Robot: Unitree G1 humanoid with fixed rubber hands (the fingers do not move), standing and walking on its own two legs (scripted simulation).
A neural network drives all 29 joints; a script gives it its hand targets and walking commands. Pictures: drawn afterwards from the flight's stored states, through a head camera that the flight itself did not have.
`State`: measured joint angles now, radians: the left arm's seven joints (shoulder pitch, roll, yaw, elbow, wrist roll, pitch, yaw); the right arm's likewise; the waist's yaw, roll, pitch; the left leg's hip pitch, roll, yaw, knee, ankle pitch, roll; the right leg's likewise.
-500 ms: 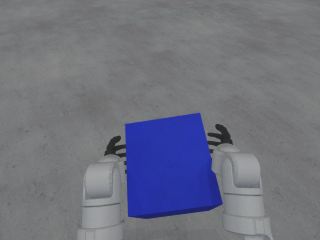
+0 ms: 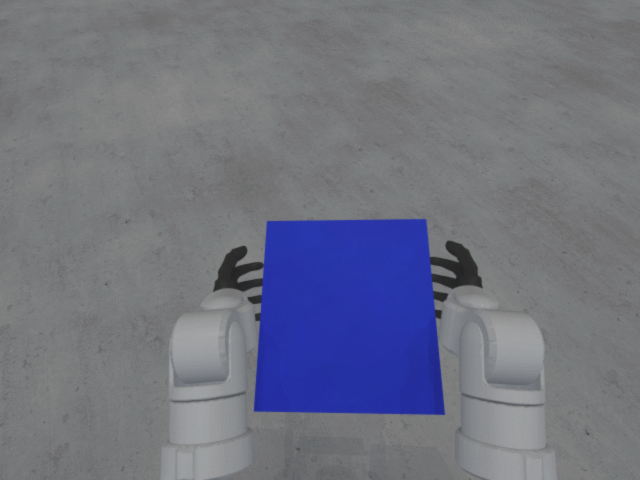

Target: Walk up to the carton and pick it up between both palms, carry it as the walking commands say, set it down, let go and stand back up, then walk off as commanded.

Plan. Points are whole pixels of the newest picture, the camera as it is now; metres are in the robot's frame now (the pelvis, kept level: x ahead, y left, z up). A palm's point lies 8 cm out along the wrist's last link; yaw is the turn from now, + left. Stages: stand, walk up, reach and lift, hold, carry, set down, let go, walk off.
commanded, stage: carry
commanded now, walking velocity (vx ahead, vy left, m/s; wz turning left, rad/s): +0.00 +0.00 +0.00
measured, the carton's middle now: (346, 324) +0.34 -0.03 +0.00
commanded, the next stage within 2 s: none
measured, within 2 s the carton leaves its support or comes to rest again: neither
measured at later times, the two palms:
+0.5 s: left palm (139, 393) +0.23 +0.20 +0.08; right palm (397, 353) +0.24 -0.06 +0.11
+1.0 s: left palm (175, 414) +0.21 +0.16 +0.06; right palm (445, 390) +0.21 -0.11 +0.08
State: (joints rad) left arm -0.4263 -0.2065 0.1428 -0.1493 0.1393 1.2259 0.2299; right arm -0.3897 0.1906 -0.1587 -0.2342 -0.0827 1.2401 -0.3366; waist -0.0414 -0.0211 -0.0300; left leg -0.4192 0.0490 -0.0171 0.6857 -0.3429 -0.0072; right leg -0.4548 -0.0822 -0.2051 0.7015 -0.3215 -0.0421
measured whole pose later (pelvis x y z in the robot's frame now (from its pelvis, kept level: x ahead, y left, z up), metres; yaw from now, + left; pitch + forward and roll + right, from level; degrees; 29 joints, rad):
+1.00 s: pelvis -0.07 +0.03 +0.00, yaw +0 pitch +2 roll +0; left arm -0.21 -0.14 0.08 -0.10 0.12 1.07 0.13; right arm -0.22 0.14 -0.08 -0.10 -0.12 1.04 -0.15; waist -0.01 -0.02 -0.07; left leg -0.45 0.03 0.02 0.63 -0.22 -0.01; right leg -0.46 -0.08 -0.15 0.59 -0.16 -0.02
